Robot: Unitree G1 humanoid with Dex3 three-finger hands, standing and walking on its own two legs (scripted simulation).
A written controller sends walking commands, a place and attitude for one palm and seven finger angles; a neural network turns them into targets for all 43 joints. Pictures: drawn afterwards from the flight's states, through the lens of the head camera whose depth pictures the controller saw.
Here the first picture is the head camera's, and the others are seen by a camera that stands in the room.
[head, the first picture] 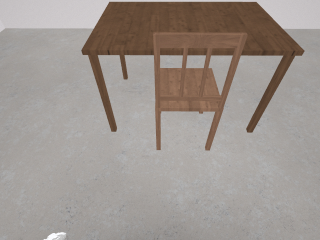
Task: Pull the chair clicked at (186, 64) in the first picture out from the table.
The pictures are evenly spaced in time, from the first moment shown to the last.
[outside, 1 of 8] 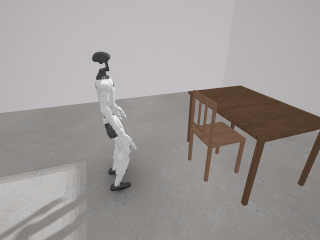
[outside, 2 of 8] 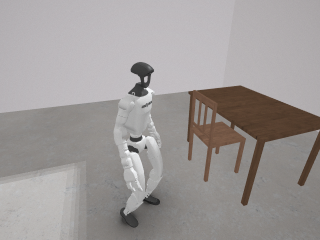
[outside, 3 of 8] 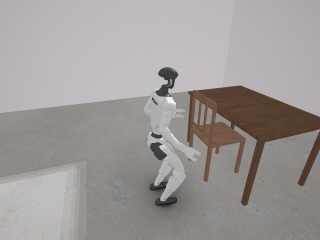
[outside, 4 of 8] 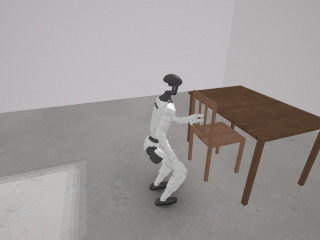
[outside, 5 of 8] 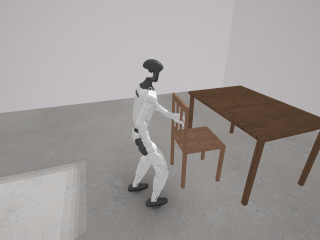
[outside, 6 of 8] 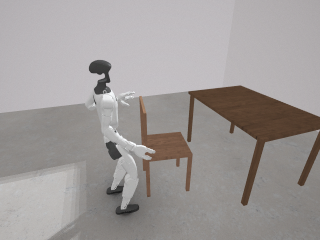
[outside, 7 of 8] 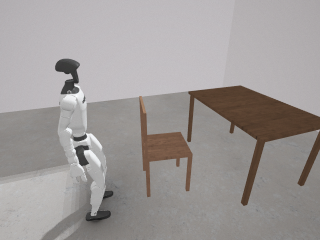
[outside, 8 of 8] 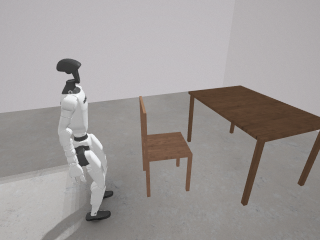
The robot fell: no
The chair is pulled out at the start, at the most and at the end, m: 0.00 0.60 0.60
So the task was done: yes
